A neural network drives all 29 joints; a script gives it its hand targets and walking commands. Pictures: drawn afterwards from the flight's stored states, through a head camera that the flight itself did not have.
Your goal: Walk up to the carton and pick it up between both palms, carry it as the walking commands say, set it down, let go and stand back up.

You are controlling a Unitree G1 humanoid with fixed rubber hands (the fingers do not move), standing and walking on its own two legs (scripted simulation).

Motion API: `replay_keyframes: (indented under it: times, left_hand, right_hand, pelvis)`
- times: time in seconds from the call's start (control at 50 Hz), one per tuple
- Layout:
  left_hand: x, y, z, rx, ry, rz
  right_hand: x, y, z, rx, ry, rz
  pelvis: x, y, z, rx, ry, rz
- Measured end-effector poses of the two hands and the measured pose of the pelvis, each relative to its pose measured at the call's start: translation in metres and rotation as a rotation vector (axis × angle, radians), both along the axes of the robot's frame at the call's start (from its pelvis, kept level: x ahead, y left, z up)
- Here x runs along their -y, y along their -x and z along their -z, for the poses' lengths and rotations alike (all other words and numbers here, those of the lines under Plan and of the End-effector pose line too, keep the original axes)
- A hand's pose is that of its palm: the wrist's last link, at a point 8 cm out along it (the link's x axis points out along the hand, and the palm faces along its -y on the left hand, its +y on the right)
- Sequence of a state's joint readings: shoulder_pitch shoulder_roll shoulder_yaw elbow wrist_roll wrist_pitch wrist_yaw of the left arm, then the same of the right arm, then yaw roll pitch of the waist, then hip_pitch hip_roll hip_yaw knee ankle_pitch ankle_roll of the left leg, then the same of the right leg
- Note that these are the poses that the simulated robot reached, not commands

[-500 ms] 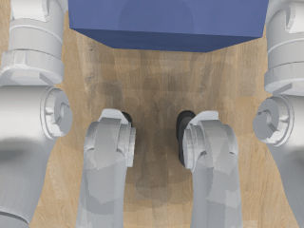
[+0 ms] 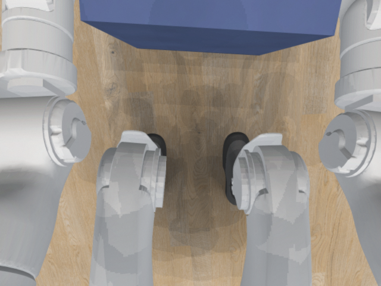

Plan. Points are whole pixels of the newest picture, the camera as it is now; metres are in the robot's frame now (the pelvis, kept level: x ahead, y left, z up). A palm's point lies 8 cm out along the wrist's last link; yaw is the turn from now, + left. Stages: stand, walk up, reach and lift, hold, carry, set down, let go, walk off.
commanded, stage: set down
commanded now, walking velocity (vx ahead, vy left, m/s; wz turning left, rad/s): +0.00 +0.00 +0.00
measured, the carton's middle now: out of the picture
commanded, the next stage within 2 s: none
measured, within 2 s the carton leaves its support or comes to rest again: neither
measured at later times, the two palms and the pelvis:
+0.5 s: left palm out of the picture +0.58 +0.18 -0.16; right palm out of the picture +0.56 -0.20 -0.16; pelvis +0.00 +0.00 -0.01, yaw +0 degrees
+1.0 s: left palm out of the picture +0.59 +0.18 -0.17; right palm out of the picture +0.57 -0.20 -0.18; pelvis +0.01 +0.00 -0.01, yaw +0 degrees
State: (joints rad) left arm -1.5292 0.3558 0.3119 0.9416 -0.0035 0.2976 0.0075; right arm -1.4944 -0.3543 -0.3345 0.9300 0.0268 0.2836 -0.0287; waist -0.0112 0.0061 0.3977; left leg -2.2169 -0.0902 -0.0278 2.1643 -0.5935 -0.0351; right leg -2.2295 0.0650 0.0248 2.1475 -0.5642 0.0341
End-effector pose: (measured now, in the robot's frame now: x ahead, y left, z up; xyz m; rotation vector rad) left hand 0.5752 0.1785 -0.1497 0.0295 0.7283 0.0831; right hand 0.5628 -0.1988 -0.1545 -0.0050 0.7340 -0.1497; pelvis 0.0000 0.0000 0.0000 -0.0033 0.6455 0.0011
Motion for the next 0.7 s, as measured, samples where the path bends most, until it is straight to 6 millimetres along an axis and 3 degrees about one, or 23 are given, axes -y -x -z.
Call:
replay_keyframes:
  times: [0.7]
  left_hand:
    - [-0.001, -0.003, 0.016, 0.046, 0.031, 0.007]
  right_hand:
    - [0.002, -0.003, 0.014, 0.035, -0.017, -0.021]
  pelvis:
    - [-0.001, 0.0, 0.009, 0.06, 0.006, -0.001]
